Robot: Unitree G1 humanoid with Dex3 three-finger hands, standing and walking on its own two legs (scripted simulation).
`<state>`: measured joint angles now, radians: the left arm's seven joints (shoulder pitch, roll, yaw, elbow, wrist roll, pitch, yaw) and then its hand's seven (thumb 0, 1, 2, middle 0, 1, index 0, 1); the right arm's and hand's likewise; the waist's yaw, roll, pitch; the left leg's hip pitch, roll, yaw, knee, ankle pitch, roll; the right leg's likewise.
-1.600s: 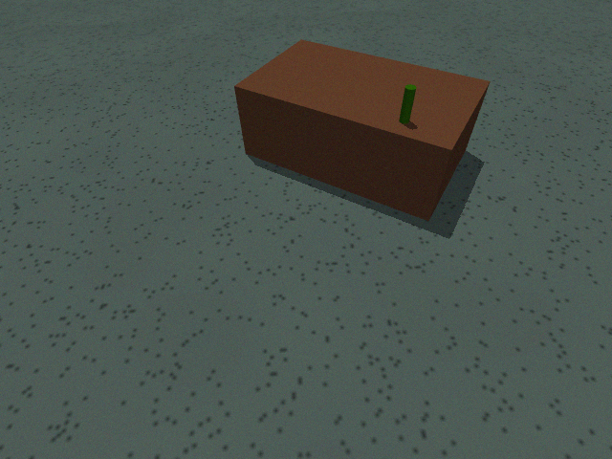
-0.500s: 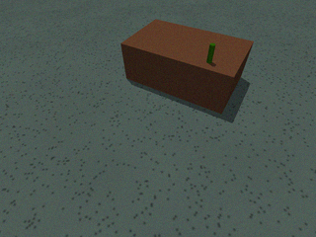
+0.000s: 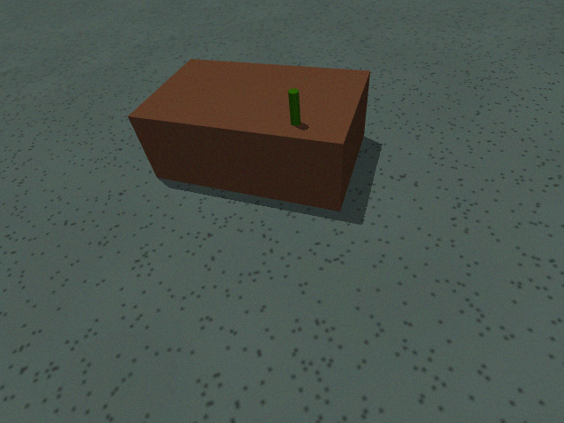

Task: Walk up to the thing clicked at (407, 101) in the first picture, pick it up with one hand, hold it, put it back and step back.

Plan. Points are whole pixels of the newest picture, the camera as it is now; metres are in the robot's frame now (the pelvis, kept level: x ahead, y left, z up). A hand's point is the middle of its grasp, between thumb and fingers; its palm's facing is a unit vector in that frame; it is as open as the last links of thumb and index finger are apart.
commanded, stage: walk up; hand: left
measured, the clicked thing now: (294, 107) +1.33 +0.05 -0.29
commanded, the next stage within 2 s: none
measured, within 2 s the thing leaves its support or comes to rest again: neither
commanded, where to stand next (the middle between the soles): +0.88 -0.06 m, yaw -14 degrees
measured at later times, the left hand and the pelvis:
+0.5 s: hand (156, 309) +0.36 +0.30 -0.13, palm faces -0.20 -0.91 -0.35, open 7.4 cm; pelvis +0.25 +0.03 +0.02, yaw -9 degrees
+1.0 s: hand (217, 212) +0.58 +0.21 -0.10, palm faces -0.23 -0.89 -0.39, open 7.4 cm; pelvis +0.45 -0.03 +0.02, yaw -14 degrees
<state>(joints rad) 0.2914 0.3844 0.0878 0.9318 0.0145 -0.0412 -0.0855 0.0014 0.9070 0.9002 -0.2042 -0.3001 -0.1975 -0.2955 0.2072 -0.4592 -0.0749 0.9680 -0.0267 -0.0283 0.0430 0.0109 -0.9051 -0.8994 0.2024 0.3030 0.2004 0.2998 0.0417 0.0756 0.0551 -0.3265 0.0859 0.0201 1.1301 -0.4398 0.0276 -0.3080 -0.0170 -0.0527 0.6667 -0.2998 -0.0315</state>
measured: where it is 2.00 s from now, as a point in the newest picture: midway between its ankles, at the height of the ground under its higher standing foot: (319, 272)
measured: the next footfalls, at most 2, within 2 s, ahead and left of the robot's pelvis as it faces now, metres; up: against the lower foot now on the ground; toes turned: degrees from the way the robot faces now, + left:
left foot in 0.30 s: +0.33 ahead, +0.14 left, +0.00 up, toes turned +0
right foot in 0.78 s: +0.49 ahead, -0.15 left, +0.00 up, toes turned -15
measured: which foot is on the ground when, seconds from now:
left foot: up 0.00-0.28, down 0.30-0.80, up 0.82-1.00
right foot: down 0.00-0.34, up 0.36-0.76, down 0.78-1.00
